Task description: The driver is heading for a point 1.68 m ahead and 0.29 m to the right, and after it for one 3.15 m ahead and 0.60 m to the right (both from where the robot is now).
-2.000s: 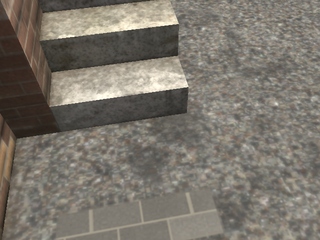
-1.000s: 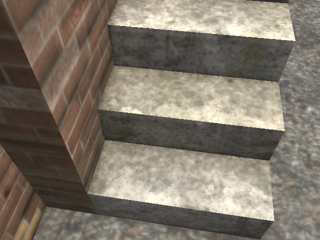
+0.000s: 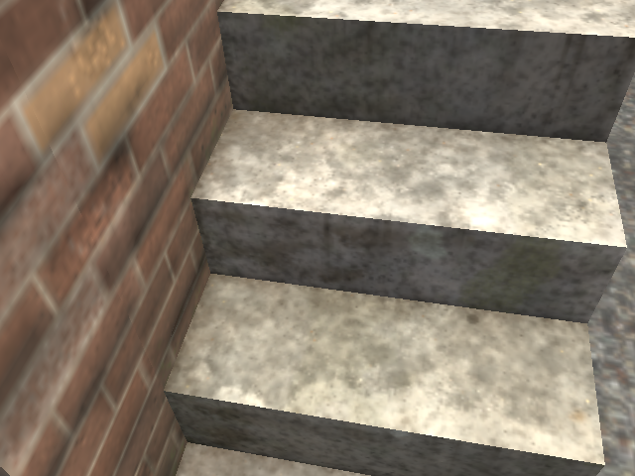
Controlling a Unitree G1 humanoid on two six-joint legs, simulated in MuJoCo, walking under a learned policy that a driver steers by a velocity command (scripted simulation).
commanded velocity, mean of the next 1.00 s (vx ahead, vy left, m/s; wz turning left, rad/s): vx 0.31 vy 0.00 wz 0.00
